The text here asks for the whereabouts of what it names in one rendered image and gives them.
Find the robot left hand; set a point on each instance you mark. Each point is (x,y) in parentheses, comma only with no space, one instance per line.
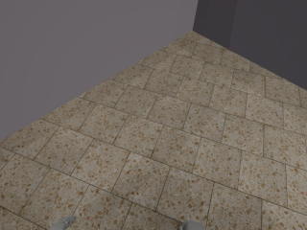
(64,223)

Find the right robot thigh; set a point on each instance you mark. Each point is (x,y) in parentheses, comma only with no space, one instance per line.
(191,225)

